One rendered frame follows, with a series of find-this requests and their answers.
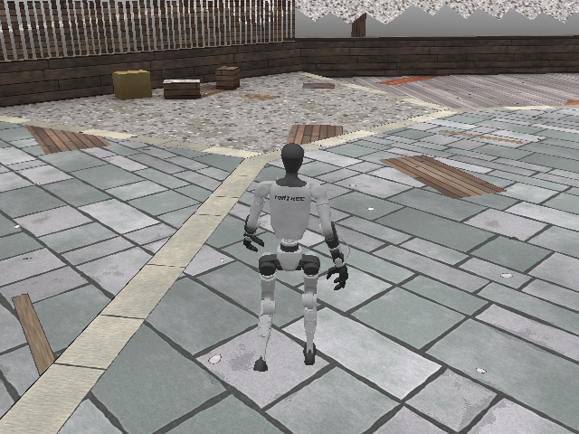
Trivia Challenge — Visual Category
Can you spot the left robot upper arm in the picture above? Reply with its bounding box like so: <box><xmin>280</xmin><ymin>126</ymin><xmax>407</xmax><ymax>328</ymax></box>
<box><xmin>246</xmin><ymin>181</ymin><xmax>273</xmax><ymax>229</ymax></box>

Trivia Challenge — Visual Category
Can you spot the left robot forearm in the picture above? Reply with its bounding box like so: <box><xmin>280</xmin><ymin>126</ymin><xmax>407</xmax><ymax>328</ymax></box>
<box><xmin>243</xmin><ymin>215</ymin><xmax>257</xmax><ymax>241</ymax></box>

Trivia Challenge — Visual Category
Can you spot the left robot hand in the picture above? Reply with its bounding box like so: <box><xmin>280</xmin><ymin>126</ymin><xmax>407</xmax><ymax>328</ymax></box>
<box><xmin>243</xmin><ymin>236</ymin><xmax>264</xmax><ymax>252</ymax></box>

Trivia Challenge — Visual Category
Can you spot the right robot shin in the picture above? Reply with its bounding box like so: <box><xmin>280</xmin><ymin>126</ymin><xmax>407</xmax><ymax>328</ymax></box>
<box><xmin>304</xmin><ymin>294</ymin><xmax>317</xmax><ymax>354</ymax></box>

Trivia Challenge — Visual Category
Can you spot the right robot forearm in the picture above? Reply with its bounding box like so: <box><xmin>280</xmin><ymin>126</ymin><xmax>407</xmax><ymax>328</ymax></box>
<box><xmin>325</xmin><ymin>222</ymin><xmax>346</xmax><ymax>268</ymax></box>

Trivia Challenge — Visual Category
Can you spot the right robot hand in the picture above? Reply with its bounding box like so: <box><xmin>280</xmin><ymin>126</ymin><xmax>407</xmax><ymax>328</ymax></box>
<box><xmin>327</xmin><ymin>264</ymin><xmax>348</xmax><ymax>290</ymax></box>

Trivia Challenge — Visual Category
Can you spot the right robot foot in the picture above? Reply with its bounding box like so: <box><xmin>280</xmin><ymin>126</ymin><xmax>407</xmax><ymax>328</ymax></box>
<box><xmin>303</xmin><ymin>343</ymin><xmax>317</xmax><ymax>365</ymax></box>

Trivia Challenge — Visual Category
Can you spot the right robot upper arm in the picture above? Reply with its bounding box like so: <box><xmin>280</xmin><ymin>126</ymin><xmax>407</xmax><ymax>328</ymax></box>
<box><xmin>310</xmin><ymin>184</ymin><xmax>333</xmax><ymax>236</ymax></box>

